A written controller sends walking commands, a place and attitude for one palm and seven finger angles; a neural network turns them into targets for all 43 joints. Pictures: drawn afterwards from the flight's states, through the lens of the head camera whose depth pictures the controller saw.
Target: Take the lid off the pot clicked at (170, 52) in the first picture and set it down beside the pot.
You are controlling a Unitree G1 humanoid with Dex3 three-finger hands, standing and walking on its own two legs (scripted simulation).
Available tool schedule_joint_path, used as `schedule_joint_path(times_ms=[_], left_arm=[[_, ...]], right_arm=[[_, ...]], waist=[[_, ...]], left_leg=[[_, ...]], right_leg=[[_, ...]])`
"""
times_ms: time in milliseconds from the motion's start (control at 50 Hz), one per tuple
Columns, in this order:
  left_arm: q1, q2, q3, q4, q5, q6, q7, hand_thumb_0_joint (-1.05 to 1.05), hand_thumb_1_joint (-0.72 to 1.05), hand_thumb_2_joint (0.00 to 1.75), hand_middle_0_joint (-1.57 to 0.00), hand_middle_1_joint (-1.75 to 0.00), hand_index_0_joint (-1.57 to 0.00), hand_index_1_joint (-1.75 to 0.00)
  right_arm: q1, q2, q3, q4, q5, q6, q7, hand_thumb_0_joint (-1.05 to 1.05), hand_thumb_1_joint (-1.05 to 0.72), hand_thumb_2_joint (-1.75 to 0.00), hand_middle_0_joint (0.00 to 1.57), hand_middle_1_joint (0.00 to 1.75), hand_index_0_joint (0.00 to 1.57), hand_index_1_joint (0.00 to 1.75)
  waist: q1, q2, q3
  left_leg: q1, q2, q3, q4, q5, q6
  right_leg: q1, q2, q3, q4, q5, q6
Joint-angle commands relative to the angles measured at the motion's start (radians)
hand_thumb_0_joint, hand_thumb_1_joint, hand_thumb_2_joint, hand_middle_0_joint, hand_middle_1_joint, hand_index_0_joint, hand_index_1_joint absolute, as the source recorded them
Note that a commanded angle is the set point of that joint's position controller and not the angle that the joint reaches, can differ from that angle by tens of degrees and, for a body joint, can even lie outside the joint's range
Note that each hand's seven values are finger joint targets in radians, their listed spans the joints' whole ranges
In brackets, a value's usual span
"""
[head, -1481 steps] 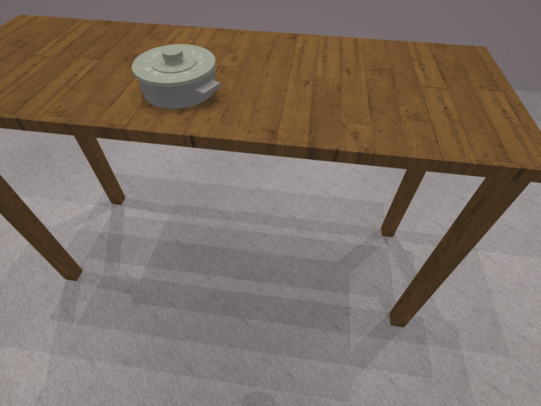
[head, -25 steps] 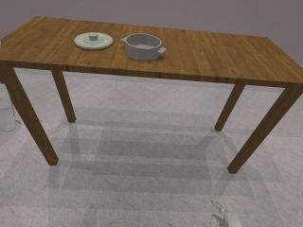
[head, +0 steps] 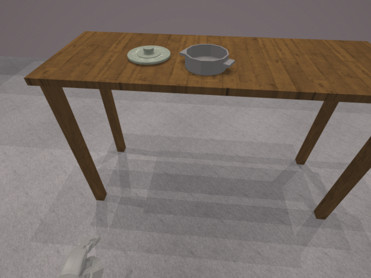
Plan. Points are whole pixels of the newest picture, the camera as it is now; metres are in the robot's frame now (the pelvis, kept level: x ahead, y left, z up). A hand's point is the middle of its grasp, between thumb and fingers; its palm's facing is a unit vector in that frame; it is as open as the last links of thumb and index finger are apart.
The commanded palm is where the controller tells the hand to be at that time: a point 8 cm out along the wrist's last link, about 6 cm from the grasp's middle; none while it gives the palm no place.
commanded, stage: stop stepping back and stand still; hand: left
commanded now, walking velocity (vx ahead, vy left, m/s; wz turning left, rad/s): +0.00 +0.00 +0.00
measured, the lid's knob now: (148, 49) +0.94 +0.17 +0.12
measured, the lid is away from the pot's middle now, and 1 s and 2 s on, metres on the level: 0.25 0.25 0.25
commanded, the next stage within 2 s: let the arm hang, fingers relaxed in 0.28 s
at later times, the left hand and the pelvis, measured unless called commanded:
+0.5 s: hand out of the picture -0.03 +0.18 -0.15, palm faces -0.01 -0.97 -0.23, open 7.4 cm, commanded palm none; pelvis +0.01 +0.00 +0.02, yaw -1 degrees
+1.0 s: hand out of the picture +0.05 +0.16 -0.15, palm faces -0.03 -0.98 -0.21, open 7.3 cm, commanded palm none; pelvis +0.02 -0.01 +0.02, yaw -3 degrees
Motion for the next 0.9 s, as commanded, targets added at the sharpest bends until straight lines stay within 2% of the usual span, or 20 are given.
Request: schedule_joint_path(times_ms=[0,20,60,80,100,140,160,180,240,340,420,460,500,560,600,660,760,880], left_arm=[[-0.015,0.141,0.013,0.105,-0.014,-0.065,0.011,0.00,0.90,0.90,-0.20,-0.30,-0.20,-0.30],[0.014,0.130,0.008,0.168,-0.018,-0.068,0.007,0.00,0.90,0.90,-0.20,-0.30,-0.20,-0.30],[0.083,0.098,0.016,0.266,-0.018,-0.075,0.006,0.00,0.90,0.90,-0.20,-0.30,-0.20,-0.30],[0.111,0.079,0.015,0.307,-0.020,-0.077,0.007,0.00,0.90,0.90,-0.20,-0.30,-0.20,-0.30],[0.120,0.081,0.006,0.341,-0.023,-0.080,0.006,0.00,0.90,0.90,-0.20,-0.30,-0.20,-0.30],[0.139,0.069,-0.008,0.399,-0.025,-0.085,0.008,0.00,0.90,0.90,-0.20,-0.30,-0.20,-0.30],[0.136,0.063,-0.013,0.419,-0.024,-0.087,0.011,0.00,0.90,0.90,-0.20,-0.30,-0.20,-0.30],[0.139,0.058,-0.020,0.442,-0.024,-0.088,0.014,0.00,0.90,0.90,-0.20,-0.30,-0.20,-0.30],[0.145,0.052,-0.032,0.490,-0.027,-0.090,0.023,0.00,0.90,0.90,-0.20,-0.30,-0.20,-0.30],[0.159,0.040,-0.039,0.541,-0.026,-0.091,0.032,0.00,0.90,0.90,-0.20,-0.30,-0.20,-0.30],[0.147,0.028,-0.038,0.552,-0.025,-0.093,0.039,0.00,0.90,0.90,-0.20,-0.30,-0.20,-0.30],[0.148,0.031,-0.033,0.548,-0.024,-0.096,0.041,0.00,0.90,0.90,-0.20,-0.30,-0.20,-0.30],[0.131,0.018,-0.029,0.546,-0.024,-0.097,0.042,0.00,0.90,0.90,-0.20,-0.30,-0.20,-0.30],[0.111,0.015,-0.023,0.533,-0.021,-0.094,0.044,0.00,0.90,0.90,-0.20,-0.30,-0.20,-0.30],[0.099,0.008,-0.020,0.533,-0.023,-0.094,0.044,0.00,0.90,0.90,-0.20,-0.30,-0.20,-0.30],[0.088,0.022,-0.015,0.519,-0.022,-0.096,0.043,0.00,0.90,0.90,-0.20,-0.30,-0.20,-0.30],[0.064,0.033,-0.009,0.502,-0.023,-0.100,0.041,0.00,0.90,0.90,-0.20,-0.30,-0.20,-0.30],[0.065,0.027,-0.010,0.505,-0.024,-0.100,0.041,0.00,0.90,0.90,-0.20,-0.30,-0.20,-0.30]], right_arm=[[0.056,-0.135,-0.034,-0.041,-0.014,-0.007,-0.018,0.00,-0.90,-0.90,0.20,0.30,0.20,0.30],[0.057,-0.152,-0.034,-0.022,-0.013,-0.012,-0.023,0.00,-0.90,-0.90,0.20,0.30,0.20,0.30],[0.059,-0.151,-0.040,-0.001,-0.007,-0.015,-0.036,0.00,-0.90,-0.90,0.20,0.30,0.20,0.30],[0.074,-0.134,-0.043,0.014,-0.007,-0.014,-0.041,0.00,-0.90,-0.90,0.20,0.30,0.20,0.30],[0.097,-0.126,-0.041,0.030,-0.002,-0.014,-0.044,0.00,-0.90,-0.90,0.20,0.30,0.20,0.30],[0.133,-0.101,-0.038,0.065,0.004,-0.010,-0.047,0.00,-0.90,-0.90,0.20,0.30,0.20,0.30],[0.146,-0.093,-0.040,0.075,0.008,-0.005,-0.048,0.00,-0.90,-0.90,0.20,0.30,0.20,0.30],[0.166,-0.085,-0.039,0.091,0.010,-0.002,-0.048,0.00,-0.90,-0.90,0.20,0.30,0.20,0.30],[0.203,-0.067,-0.036,0.137,0.011,0.004,-0.047,0.00,-0.90,-0.90,0.20,0.30,0.20,0.30],[0.214,-0.051,-0.033,0.177,0.012,0.005,-0.046,0.00,-0.90,-0.90,0.20,0.30,0.20,0.30],[0.202,-0.038,-0.034,0.197,0.011,0.004,-0.045,0.00,-0.90,-0.90,0.20,0.30,0.20,0.30],[0.197,-0.031,-0.034,0.203,0.012,-0.001,-0.045,0.00,-0.90,-0.90,0.20,0.30,0.20,0.30],[0.183,-0.019,-0.032,0.209,0.009,-0.003,-0.046,0.00,-0.90,-0.90,0.20,0.30,0.20,0.30],[0.177,-0.010,-0.034,0.216,0.008,-0.001,-0.046,0.00,-0.90,-0.90,0.20,0.30,0.20,0.30],[0.169,-0.002,-0.034,0.222,0.004,0.000,-0.046,0.00,-0.90,-0.90,0.20,0.30,0.20,0.30],[0.167,-0.006,-0.036,0.215,0.004,-0.002,-0.046,0.00,-0.90,-0.90,0.20,0.30,0.20,0.30],[0.169,-0.013,-0.040,0.211,0.005,-0.005,-0.047,0.00,-0.90,-0.90,0.20,0.30,0.20,0.30],[0.164,-0.014,-0.039,0.215,0.005,-0.002,-0.047,0.00,-0.90,-0.90,0.20,0.30,0.20,0.30]], waist=[[0.011,0.110,0.148],[0.028,0.186,0.137],[0.049,0.231,0.077],[0.050,0.264,0.037],[0.044,0.262,0.017],[0.037,0.201,0.014],[0.031,0.118,0.034],[0.027,0.061,0.053],[0.017,0.030,0.097],[0.022,-0.039,0.126],[0.023,-0.055,0.143],[0.029,-0.035,0.126],[0.030,-0.031,0.141],[0.032,-0.053,0.168],[0.035,-0.032,0.177],[0.033,0.004,0.159],[0.031,-0.033,0.133],[0.029,-0.019,0.133]], left_leg=[[0.014,0.093,-0.116,-0.248,0.144,0.051],[-0.005,0.119,-0.151,-0.308,0.135,0.063],[0.015,0.139,-0.168,-0.345,0.129,0.075],[0.047,0.138,-0.154,-0.350,0.097,0.076],[0.075,0.128,-0.141,-0.342,0.102,0.071],[0.101,0.116,-0.116,-0.327,0.086,0.063],[0.107,0.114,-0.110,-0.316,0.094,0.059],[0.106,0.106,-0.093,-0.304,0.090,0.055],[0.124,0.094,-0.077,-0.299,0.087,0.046],[0.132,0.093,-0.065,-0.311,0.097,0.044],[0.139,0.091,-0.053,-0.316,0.122,0.040],[0.145,0.089,-0.047,-0.305,0.169,0.039],[0.143,0.090,-0.040,-0.310,0.192,0.037],[0.126,0.089,-0.044,-0.316,0.179,0.035],[0.122,0.087,-0.037,-0.321,0.182,0.032],[0.130,0.087,-0.033,-0.313,0.192,0.031],[0.147,0.088,-0.025,-0.307,0.232,0.026],[0.171,0.092,-0.018,-0.311,0.221,0.024]], right_leg=[[-0.031,-0.020,0.071,-0.157,0.089,-0.061],[0.025,0.005,0.042,-0.127,0.097,-0.049],[0.100,0.017,0.032,-0.138,0.122,-0.044],[0.116,0.014,0.030,-0.160,0.120,-0.044],[0.128,0.011,0.033,-0.177,0.142,-0.046],[0.134,-0.002,0.039,-0.224,0.167,-0.051],[0.126,-0.008,0.043,-0.254,0.184,-0.053],[0.122,-0.022,0.053,-0.280,0.186,-0.054],[0.089,-0.036,0.068,-0.316,0.165,-0.061],[0.080,-0.040,0.072,-0.334,0.152,-0.059],[0.073,-0.039,0.081,-0.334,0.163,-0.058],[0.093,-0.041,0.085,-0.326,0.211,-0.059],[0.095,-0.041,0.083,-0.316,0.240,-0.058],[0.090,-0.037,0.081,-0.321,0.218,-0.056],[0.094,-0.040,0.084,-0.326,0.220,-0.056],[0.107,-0.040,0.094,-0.326,0.243,-0.059],[0.127,-0.041,0.096,-0.326,0.295,-0.058],[0.117,-0.042,0.101,-0.344,0.281,-0.057]])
